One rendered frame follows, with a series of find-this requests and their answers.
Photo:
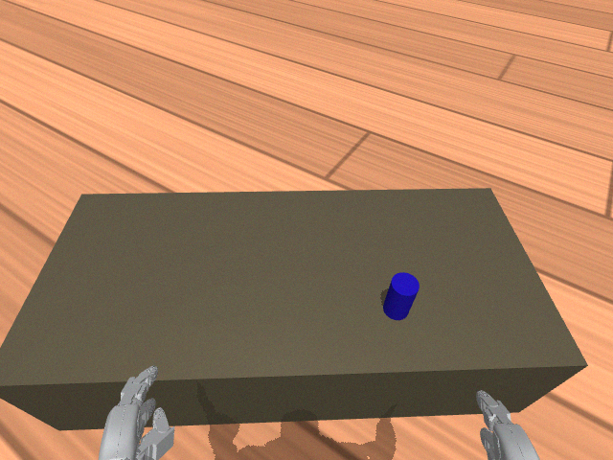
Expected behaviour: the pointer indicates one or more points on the can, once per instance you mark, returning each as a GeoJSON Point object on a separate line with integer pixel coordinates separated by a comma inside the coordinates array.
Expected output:
{"type": "Point", "coordinates": [401, 295]}

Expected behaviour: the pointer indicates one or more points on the right robot hand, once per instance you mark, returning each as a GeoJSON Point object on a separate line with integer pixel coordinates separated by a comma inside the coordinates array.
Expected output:
{"type": "Point", "coordinates": [503, 440]}

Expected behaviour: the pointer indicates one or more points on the left robot hand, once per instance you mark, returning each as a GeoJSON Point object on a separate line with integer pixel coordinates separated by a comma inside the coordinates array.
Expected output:
{"type": "Point", "coordinates": [125, 424]}

